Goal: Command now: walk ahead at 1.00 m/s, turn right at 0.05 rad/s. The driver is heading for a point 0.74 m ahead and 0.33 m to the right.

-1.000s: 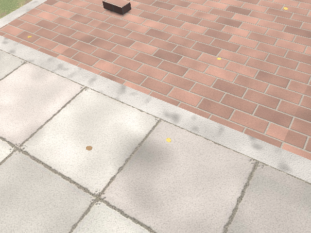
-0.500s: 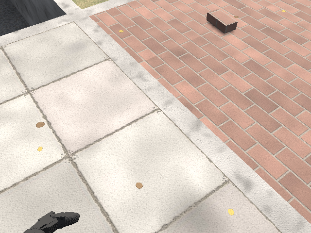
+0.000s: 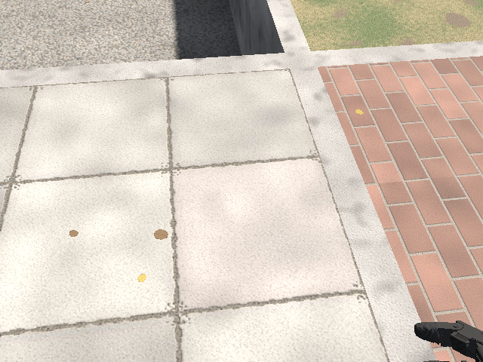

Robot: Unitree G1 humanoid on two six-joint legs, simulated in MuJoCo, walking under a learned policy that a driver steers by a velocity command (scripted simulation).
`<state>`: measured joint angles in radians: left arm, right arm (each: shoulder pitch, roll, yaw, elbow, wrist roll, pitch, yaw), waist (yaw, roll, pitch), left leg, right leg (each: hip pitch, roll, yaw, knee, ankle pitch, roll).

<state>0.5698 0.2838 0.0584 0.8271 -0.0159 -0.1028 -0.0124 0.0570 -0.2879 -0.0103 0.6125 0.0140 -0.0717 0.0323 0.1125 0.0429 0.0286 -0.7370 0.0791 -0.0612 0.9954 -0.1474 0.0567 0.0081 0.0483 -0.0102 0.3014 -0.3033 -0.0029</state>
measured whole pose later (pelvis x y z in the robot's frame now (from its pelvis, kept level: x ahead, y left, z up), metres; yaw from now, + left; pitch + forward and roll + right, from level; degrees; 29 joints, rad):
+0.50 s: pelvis +0.43 +0.01 -0.01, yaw -21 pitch -1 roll +5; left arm 0.14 0.33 0.06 0.63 -0.03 -0.02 -0.03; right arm 0.42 -0.33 -0.09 0.87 -0.01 -0.10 0.00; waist -0.09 -0.03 0.03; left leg 0.14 -0.03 0.24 0.26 -0.37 -0.04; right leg -0.83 -0.15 -0.02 1.01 0.01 -0.04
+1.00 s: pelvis +0.80 -0.18 -0.01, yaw -45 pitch +0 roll +0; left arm 0.37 0.27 0.05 0.73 -0.02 -0.04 0.03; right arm -0.02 -0.28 -0.02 0.61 -0.02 -0.12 0.03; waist 0.10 0.04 0.08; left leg -0.63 0.02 -0.08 0.50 0.25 -0.03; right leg -0.05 0.15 0.19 0.48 -0.40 -0.11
